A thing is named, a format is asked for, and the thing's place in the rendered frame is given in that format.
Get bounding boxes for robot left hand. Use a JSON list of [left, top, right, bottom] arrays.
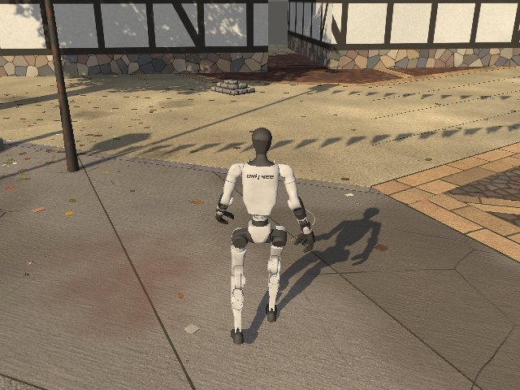
[[215, 211, 234, 224]]

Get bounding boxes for robot right hand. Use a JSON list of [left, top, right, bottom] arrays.
[[297, 231, 315, 253]]

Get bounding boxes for robot right thigh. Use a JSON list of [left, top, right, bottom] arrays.
[[267, 226, 287, 274]]

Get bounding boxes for robot left upper arm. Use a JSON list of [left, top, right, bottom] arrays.
[[220, 162, 245, 206]]

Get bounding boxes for right robot forearm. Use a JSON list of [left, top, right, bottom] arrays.
[[293, 197, 312, 234]]

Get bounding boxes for robot left shin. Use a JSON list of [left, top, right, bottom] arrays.
[[231, 275, 244, 333]]

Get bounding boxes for robot right upper arm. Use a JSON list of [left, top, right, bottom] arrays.
[[278, 163, 301, 210]]

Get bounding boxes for left robot forearm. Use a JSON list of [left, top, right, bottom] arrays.
[[216, 193, 228, 215]]

